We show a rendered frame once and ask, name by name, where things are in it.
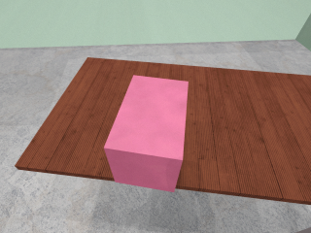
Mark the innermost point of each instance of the carton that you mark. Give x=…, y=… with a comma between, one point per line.
x=145, y=146

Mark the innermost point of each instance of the table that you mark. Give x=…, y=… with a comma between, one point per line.
x=247, y=133

